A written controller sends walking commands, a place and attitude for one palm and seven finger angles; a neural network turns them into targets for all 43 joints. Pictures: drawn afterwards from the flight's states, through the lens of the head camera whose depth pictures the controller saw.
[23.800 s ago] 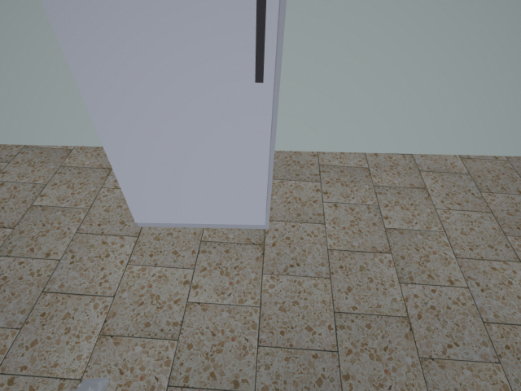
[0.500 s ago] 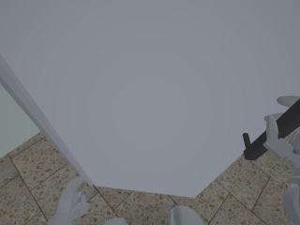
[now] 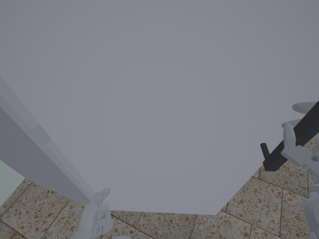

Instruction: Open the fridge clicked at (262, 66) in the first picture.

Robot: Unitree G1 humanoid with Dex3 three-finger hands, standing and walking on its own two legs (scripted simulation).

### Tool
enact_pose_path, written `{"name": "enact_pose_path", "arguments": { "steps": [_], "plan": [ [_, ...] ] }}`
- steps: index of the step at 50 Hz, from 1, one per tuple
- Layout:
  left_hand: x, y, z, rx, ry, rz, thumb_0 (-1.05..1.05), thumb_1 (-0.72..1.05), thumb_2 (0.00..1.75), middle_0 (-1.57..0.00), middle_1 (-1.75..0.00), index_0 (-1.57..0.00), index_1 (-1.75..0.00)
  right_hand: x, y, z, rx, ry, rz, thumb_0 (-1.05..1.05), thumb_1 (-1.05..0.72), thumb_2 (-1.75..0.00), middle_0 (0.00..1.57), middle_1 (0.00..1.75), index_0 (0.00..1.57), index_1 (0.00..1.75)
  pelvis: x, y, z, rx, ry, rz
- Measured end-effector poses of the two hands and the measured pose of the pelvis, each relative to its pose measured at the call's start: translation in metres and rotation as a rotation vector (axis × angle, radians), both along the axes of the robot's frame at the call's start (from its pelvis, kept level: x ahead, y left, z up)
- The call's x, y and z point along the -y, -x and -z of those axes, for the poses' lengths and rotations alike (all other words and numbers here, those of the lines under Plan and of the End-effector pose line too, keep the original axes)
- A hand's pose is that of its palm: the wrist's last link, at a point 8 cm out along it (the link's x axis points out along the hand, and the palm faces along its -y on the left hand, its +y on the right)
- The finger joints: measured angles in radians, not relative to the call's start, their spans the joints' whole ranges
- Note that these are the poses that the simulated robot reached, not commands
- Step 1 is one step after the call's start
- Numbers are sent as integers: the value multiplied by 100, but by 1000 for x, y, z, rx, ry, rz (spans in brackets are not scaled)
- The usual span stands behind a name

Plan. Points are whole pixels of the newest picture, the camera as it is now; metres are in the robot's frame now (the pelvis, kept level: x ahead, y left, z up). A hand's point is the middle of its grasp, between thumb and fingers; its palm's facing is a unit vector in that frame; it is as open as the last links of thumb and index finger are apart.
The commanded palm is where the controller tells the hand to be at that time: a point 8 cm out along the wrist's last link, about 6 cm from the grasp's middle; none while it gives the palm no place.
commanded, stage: stop walking and hold the door back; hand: right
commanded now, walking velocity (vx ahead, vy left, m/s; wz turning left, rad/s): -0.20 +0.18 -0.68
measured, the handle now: (295, 124) +0.31 -0.24 +0.18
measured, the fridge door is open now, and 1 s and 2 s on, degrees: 71 73 69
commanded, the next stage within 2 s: loosen the grip on the handle in 1.10 s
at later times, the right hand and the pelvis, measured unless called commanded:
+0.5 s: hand (294, 157) +0.24 -0.21 +0.18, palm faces +0.43 +0.88 -0.19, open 5.8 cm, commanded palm +0.21 -0.27 +0.16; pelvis -0.10 +0.05 +0.00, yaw -9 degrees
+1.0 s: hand (292, 146) +0.26 -0.22 +0.18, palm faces +0.35 +0.91 -0.20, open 6.0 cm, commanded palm +0.21 -0.26 +0.16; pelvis -0.13 +0.04 -0.01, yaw -5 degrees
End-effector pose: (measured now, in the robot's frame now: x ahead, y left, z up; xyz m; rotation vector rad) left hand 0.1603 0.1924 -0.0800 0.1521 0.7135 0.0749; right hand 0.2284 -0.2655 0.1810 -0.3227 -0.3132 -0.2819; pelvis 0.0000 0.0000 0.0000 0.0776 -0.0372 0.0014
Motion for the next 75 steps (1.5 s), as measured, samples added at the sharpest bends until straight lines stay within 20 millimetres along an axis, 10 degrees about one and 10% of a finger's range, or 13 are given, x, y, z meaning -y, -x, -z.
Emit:
{"name": "enact_pose_path", "arguments": {
  "steps": [9,17,26,39,51,61,75],
  "plan": [
    [-82,12,21,-75,-86,43,2,90,90,-20,-30,-21,-30,-17,57,-1,-9,48,201,-9,-58,-80,46,140,28,134,-52,29,5,-7,93,88],
    [-118,28,5,-83,-176,87,2,91,90,-20,-30,-20,-30,-15,50,-2,-20,-8,202,-10,-57,-81,46,140,41,138,-66,60,-2,-8,118,171],
    [-98,70,-14,-52,-203,89,1,91,90,-20,-30,-20,-30,-10,29,-1,-13,-93,109,-5,-61,-82,45,140,44,139,-48,108,-3,-33,118,163],
    [-41,186,14,-285,-108,-8,0,94,90,-21,-30,-21,-30,-2,7,-5,-58,-121,-23,-1,-64,-81,45,140,43,140,-19,135,-9,-21,5,140],
    [-78,155,30,-213,-116,-14,1,91,90,-21,-30,-21,-30,-5,9,-3,3,-65,43,-4,-64,-81,45,140,35,140,-39,133,13,-23,22,97],
    [-75,123,4,-79,-179,-22,1,91,90,-20,-30,-20,-30,-5,20,-2,38,-104,2,-2,-65,-79,45,140,37,140,-24,134,13,16,60,88],
    [-61,183,29,-191,-85,36,1,90,90,-20,-30,-21,-30,-4,-8,0,-18,-121,49,-3,3,-48,44,139,38,136,-20,134,15,-82,57,79]
  ]
}}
